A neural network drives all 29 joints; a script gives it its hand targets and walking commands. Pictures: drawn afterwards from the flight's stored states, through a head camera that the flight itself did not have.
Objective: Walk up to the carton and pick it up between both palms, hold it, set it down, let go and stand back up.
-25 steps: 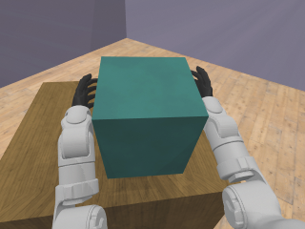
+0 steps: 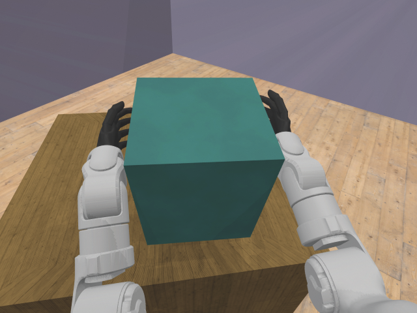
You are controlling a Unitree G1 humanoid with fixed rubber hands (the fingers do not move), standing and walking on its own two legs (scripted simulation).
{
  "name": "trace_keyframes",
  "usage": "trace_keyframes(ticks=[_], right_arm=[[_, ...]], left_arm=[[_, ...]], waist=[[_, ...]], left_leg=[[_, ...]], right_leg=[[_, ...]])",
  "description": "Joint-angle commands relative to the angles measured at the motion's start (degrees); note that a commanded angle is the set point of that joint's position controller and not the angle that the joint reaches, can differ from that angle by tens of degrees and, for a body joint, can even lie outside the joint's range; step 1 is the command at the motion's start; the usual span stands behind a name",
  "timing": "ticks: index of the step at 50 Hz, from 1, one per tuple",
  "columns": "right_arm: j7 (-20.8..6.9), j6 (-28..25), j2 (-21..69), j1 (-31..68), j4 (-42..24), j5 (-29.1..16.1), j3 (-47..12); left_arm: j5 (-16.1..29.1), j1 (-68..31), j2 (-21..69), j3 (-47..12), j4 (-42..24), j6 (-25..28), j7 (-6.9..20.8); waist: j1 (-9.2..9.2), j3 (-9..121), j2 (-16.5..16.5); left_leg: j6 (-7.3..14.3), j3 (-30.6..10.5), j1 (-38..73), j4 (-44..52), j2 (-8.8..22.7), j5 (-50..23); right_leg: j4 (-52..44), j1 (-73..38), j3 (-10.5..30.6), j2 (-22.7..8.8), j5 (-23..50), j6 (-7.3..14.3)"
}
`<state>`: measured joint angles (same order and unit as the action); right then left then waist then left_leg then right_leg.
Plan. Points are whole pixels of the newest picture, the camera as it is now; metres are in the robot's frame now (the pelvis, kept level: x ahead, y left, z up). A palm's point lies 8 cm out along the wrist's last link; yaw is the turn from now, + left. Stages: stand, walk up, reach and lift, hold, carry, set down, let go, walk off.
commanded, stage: hold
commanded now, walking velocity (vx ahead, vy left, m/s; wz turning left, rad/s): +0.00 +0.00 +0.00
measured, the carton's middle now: (198, 163) +0.34 +0.01 +0.15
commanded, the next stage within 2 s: none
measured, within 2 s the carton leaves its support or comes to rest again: neither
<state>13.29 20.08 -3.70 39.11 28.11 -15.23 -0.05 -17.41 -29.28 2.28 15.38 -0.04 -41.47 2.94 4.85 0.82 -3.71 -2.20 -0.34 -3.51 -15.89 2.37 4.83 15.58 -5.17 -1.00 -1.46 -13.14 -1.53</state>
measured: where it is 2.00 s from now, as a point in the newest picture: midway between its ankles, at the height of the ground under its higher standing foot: outside the picture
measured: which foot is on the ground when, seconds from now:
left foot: down 0.00-1.00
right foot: down 0.00-1.00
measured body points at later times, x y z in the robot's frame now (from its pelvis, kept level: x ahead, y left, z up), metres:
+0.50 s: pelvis +0.00 +0.00 +0.00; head -0.06 +0.02 +0.45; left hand +0.36 +0.16 +0.20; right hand +0.37 -0.15 +0.20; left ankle +0.05 +0.15 -0.75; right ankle -0.04 -0.13 -0.75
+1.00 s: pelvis -0.01 +0.00 +0.00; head -0.06 +0.03 +0.45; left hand +0.36 +0.16 +0.20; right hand +0.38 -0.14 +0.21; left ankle +0.05 +0.15 -0.75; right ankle -0.04 -0.13 -0.75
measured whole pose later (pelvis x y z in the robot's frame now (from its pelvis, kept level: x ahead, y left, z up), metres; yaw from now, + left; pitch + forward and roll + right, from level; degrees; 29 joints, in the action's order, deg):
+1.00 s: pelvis -0.01 +0.00 +0.00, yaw +0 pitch -7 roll +0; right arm 12.4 19.7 -3.5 41.1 30.5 -13.8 1.6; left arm -17.7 -31.6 2.2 15.8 2.2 -41.6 2.7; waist 4.3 0.8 -3.5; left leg -2.2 -0.4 -4.7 -15.9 2.5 4.3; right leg 16.3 -3.7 -1.1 -1.4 -13.0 -1.4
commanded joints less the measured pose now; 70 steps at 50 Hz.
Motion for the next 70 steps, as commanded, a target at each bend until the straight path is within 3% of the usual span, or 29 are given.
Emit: trace_keyframes(ticks=[1, 3, 4, 5, 7, 8, 10, 11, 13, 15, 17, 20, 21, 25, 27, 31, 35, 41, 44, 45, 46, 50, 52, 53, 55, 56, 59, 64, 70], right_arm=[[-4.8, -1.2, 31.9, 34.6, -15.4, -3.6, -21.1], [-5.5, -1.3, 32.3, 36.4, -13.4, -3.0, -20.4], [-5.8, -1.2, 31.5, 37.3, -12.9, -3.2, -19.2], [-6.1, -1.5, 32.5, 37.8, -11.9, -2.5, -19.2], [-6.3, -2.7, 33.3, 39.8, -15.7, -2.9, -19.3], [-6.4, -3.0, 34.4, 39.6, -17.1, -3.8, -21.1], [-5.8, -3.2, 34.7, 38.2, -20.5, -4.6, -23.3], [-5.8, -2.6, 33.6, 38.7, -18.2, -3.9, -22.4], [-5.6, -1.7, 33.6, 37.9, -14.6, -2.8, -21.8], [-5.9, -1.1, 33.1, 35.2, -11.1, -1.2, -19.6], [-5.9, -0.8, 32.6, 34.5, -10.3, -1.7, -19.5], [-5.5, -2.0, 34.2, 38.7, -15.1, -3.3, -20.5], [-5.6, -2.6, 34.8, 40.2, -17.6, -3.7, -21.4], [-5.3, -2.2, 34.1, 37.7, -15.8, -3.6, -22.5], [-4.9, -2.2, 34.2, 37.0, -17.5, -3.6, -22.9], [-5.4, -1.3, 32.1, 36.6, -12.4, -3.0, -20.4], [-5.3, -2.1, 34.3, 36.6, -16.3, -3.6, -22.0], [-6.3, -2.3, 33.8, 39.9, -13.8, -2.6, -20.7], [-6.0, -2.5, 34.0, 37.0, -14.3, -2.2, -20.2], [-6.1, -2.8, 33.7, 39.0, -16.5, -3.0, -21.0], [-6.1, -2.3, 33.0, 38.9, -12.8, -2.9, -20.7], [-5.6, -2.1, 33.1, 36.4, -14.0, -2.4, -20.6], [-5.6, -2.5, 33.7, 39.1, -15.8, -2.7, -20.1], [-5.4, -2.1, 33.8, 36.4, -13.4, -2.8, -20.1], [-5.5, -2.0, 33.6, 38.0, -13.8, -2.5, -20.5], [-5.7, -1.3, 33.3, 36.8, -9.9, -2.1, -19.5], [-5.5, -1.9, 33.5, 38.7, -13.5, -2.4, -19.9], [-5.6, -2.8, 35.0, 37.7, -15.9, -4.0, -22.2], [-5.2, -1.7, 32.8, 35.3, -13.5, -3.3, -21.1]], left_arm=[[7.1, -34.1, 26.1, -27.2, -6.3, 2.6, 7.9], [6.7, -35.5, 26.6, -26.6, -4.9, 2.4, 7.8], [6.3, -35.9, 26.6, -26.4, -3.7, 2.3, 7.8], [6.8, -37.1, 26.5, -26.5, -3.6, 2.7, 7.8], [8.2, -37.7, 27.8, -28.0, -4.6, 3.3, 7.5], [9.3, -38.0, 29.1, -29.7, -7.3, 3.9, 6.8], [11.1, -36.8, 30.0, -31.7, -8.9, 4.4, 6.4], [10.9, -38.2, 28.7, -31.1, -7.6, 4.5, 6.3], [8.3, -36.0, 25.8, -27.5, -3.2, 3.8, 6.4], [6.3, -34.8, 25.0, -24.3, -1.3, 3.1, 7.5], [5.5, -34.9, 26.1, -24.3, -2.6, 2.6, 8.0], [7.8, -38.5, 27.5, -27.2, -5.0, 3.6, 7.9], [8.4, -38.6, 27.6, -27.8, -5.6, 3.8, 7.5], [9.2, -37.1, 28.3, -29.4, -5.8, 4.2, 6.9], [8.3, -35.0, 26.8, -28.3, -5.4, 4.0, 7.2], [6.7, -35.1, 26.5, -26.0, -3.1, 2.9, 7.6], [8.4, -36.0, 27.1, -28.5, -6.4, 3.6, 7.7], [8.8, -40.7, 27.5, -28.1, -5.0, 4.5, 6.5], [8.9, -37.6, 27.8, -28.7, -5.0, 4.1, 6.7], [9.0, -38.1, 27.8, -29.0, -5.3, 4.2, 6.5], [8.0, -37.6, 27.2, -27.6, -2.8, 3.9, 6.6], [7.3, -35.1, 26.7, -25.8, -3.7, 3.3, 7.5], [9.0, -38.9, 27.2, -27.3, -4.9, 4.0, 7.8], [8.8, -37.2, 27.6, -27.6, -5.3, 4.0, 7.7], [6.9, -36.7, 26.0, -25.3, -2.7, 3.5, 7.8], [6.5, -37.7, 26.8, -25.5, -2.7, 3.4, 7.6], [6.9, -36.9, 25.4, -25.0, -2.7, 3.2, 8.3], [9.5, -38.5, 28.6, -29.5, -7.9, 4.7, 7.0], [6.9, -34.6, 26.4, -26.9, -5.0, 3.3, 7.4]], waist=[[0.54, 15.4, 4.0], [-0.19, 13.0, 3.8], [-0.06, 12.3, 5.7], [-0.25, 12.6, 4.2], [0.04, 17.0, 4.6], [-0.47, 18.8, 4.5], [0.45, 23.1, 4.5], [0.46, 22.2, 5.7], [-0.72, 16.5, 3.1], [-0.37, 12.9, 2.2], [-0.5, 12.8, 3.1], [0.1, 17.9, 3.8], [-0.66, 19.2, 3.6], [0.67, 18.7, 4.8], [-0.24, 17.6, 3.1], [-0.39, 14.5, 3.8], [0.21, 16.8, 3.7], [-0.76, 16.8, 4.0], [0.17, 18.1, 4.5], [-0.06, 19.7, 4.5], [-0.93, 17.6, 4.1], [-0.03, 16.7, 3.0], [0.66, 18.9, 4.0], [0.74, 18.7, 3.8], [-0.72, 15.4, 3.3], [-0.02, 13.4, 4.6], [-0.38, 15.3, 2.2], [0.1, 21.7, 4.9], [-0.31, 16.3, 4.4]], left_leg=[[0.8, 3.7, 18.0, -1.9, -4.4, -11.5], [1.1, 3.9, 16.1, -0.6, -4.3, -7.1], [0.7, 3.8, 15.2, -0.4, -4.5, -6.5], [1.0, 3.7, 14.9, -0.3, -4.2, -4.9], [0.8, 4.0, 16.1, -0.9, -4.2, -6.2], [0.4, 3.1, 17.0, -1.7, -3.9, -10.6], [0.0, 2.7, 20.0, -3.6, -4.1, -16.5], [0.0, 3.0, 19.5, -3.1, -4.4, -13.8], [1.7, 3.5, 16.7, -1.7, -4.4, -8.1], [2.5, 4.1, 14.8, -0.5, -4.4, -4.2], [2.0, 4.2, 15.4, -0.5, -4.3, -6.3], [1.1, 3.9, 16.1, -1.6, -4.5, -9.1], [1.5, 3.5, 16.2, -2.0, -4.6, -11.2], [0.9, 3.0, 17.6, -2.5, -4.5, -11.8], [1.5, 2.9, 16.6, -2.5, -4.8, -12.5], [1.5, 3.6, 16.5, -0.8, -4.1, -7.6], [0.9, 3.5, 17.0, -2.1, -4.6, -11.8], [1.2, 3.2, 15.3, -1.0, -4.1, -6.4], [1.1, 3.4, 16.3, -1.6, -4.1, -7.9], [0.8, 3.0, 16.5, -2.2, -4.2, -9.7], [1.0, 3.4, 16.4, -1.2, -4.1, -7.8], [1.9, 3.7, 15.8, -1.5, -4.5, -8.9], [1.6, 3.6, 16.5, -1.7, -4.5, -8.2], [1.3, 3.3, 16.9, -1.9, -4.4, -10.2], [1.9, 3.9, 15.7, -1.4, -4.7, -8.3], [1.7, 3.8, 14.9, -0.7, -4.7, -5.9], [2.2, 4.0, 15.0, -0.8, -4.8, -6.5], [0.8, 3.2, 18.5, -3.0, -4.6, -14.4], [1.0, 3.8, 16.9, -1.7, -4.7, -10.0]], right_leg=[[-2.1, 8.5, -4.3, 4.6, 16.0, -3.3], [-2.9, 10.4, -4.7, 4.6, 9.7, -2.8], [-3.0, 10.6, -4.6, 4.8, 8.0, -2.3], [-3.2, 11.2, -4.6, 4.9, 6.6, -2.2], [-2.8, 10.4, -4.7, 5.0, 8.3, -2.1], [-1.8, 10.2, -4.7, 5.3, 11.8, -2.3], [-1.2, 8.6, -4.2, 5.4, 18.5, -2.5], [-2.1, 10.0, -4.3, 5.0, 16.0, -2.7], [-2.9, 10.5, -4.0, 4.7, 11.5, -2.9], [-3.1, 10.8, -4.1, 4.1, 8.3, -2.8], [-2.8, 9.5, -4.1, 4.4, 9.9, -2.7], [-2.5, 8.4, -4.2, 4.7, 12.5, -2.9], [-2.0, 8.4, -4.1, 4.9, 14.9, -3.0], [-1.9, 9.8, -4.1, 4.8, 16.5, -3.0], [-1.8, 7.8, -3.7, 4.5, 18.0, -3.4], [-2.8, 10.7, -4.2, 4.6, 10.6, -2.9], [-2.0, 8.6, -4.0, 4.7, 15.8, -3.0], [-2.4, 11.5, -4.6, 5.1, 8.3, -2.3], [-2.3, 9.6, -4.1, 4.6, 10.8, -2.4], [-1.5, 9.6, -4.4, 4.9, 12.7, -2.4], [-2.4, 10.4, -4.6, 5.1, 10.0, -2.5], [-2.4, 8.0, -3.9, 4.5, 13.7, -3.0], [-2.3, 9.2, -4.0, 4.2, 13.3, -3.1], [-1.9, 8.7, -4.0, 4.5, 15.0, -3.1], [-2.5, 9.1, -3.9, 4.3, 12.8, -3.2], [-2.8, 10.3, -4.1, 4.3, 10.0, -2.9], [-2.8, 9.1, -4.2, 4.3, 11.5, -3.5], [-1.8, 8.1, -4.4, 5.2, 16.6, -2.9], [-2.6, 8.8, -4.5, 4.8, 13.3, -2.9]])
